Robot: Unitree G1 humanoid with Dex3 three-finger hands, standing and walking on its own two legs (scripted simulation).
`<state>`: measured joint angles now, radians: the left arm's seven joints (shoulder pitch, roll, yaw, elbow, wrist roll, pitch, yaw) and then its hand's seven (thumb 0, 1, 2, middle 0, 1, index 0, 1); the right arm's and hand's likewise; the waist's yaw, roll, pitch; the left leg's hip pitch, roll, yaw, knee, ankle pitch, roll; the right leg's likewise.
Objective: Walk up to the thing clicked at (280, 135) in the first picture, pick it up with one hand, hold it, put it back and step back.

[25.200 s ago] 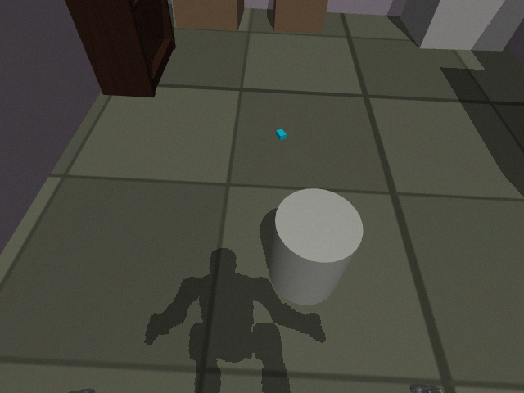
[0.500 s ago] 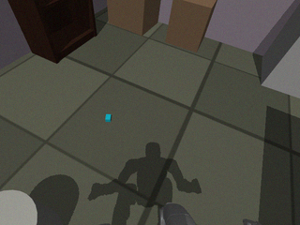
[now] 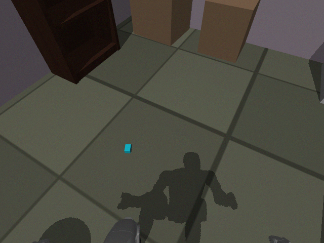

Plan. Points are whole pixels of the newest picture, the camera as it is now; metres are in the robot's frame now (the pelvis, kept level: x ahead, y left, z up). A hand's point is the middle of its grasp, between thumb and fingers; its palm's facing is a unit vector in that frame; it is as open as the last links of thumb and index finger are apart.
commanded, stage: walk up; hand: left
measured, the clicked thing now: (127, 148) +0.75 +0.26 -0.76
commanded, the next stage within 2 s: none
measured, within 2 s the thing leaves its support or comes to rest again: neither
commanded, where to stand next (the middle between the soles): +0.36 +0.02 m, yaw +0 degrees
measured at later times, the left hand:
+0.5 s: hand (67, 199) +0.23 +0.29 -0.14, palm faces -0.07 -0.92 -0.38, open 7.4 cm
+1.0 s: hand (82, 172) +0.33 +0.28 -0.16, palm faces +0.01 -0.93 -0.38, open 7.4 cm
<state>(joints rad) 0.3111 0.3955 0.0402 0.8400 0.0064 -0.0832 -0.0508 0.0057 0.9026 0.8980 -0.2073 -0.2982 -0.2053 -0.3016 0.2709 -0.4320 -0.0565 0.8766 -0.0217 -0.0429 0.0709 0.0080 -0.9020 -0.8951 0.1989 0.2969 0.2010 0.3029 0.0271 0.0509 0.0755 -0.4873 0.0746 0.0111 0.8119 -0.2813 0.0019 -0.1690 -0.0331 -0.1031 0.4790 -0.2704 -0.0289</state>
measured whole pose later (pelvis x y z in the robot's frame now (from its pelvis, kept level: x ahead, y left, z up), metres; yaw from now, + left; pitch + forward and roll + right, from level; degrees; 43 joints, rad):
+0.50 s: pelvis +0.17 +0.01 -0.01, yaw +0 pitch -3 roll +1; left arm 0.30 0.43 0.05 0.90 0.01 -0.04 -0.06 0.01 0.91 0.90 -0.20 -0.30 -0.20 -0.30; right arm 0.34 -0.42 -0.05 0.84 -0.01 -0.07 0.06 0.01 -0.90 -0.89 0.20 0.30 0.21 0.30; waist -0.02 -0.01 0.08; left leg -0.16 0.03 0.09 0.53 -0.32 0.01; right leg -0.44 -0.10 -0.03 0.68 -0.23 -0.01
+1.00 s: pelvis +0.25 +0.01 -0.02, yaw +1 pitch -3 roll +0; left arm 0.16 0.39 0.00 0.95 -0.01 -0.01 0.00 0.01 0.91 0.90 -0.21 -0.30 -0.20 -0.30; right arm 0.17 -0.39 -0.02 0.98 -0.01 0.00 0.03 0.01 -0.90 -0.90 0.20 0.30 0.20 0.30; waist 0.01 0.00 0.10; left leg -0.35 0.04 0.01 0.69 -0.29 -0.02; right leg -0.32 -0.05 -0.05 0.69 -0.32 0.00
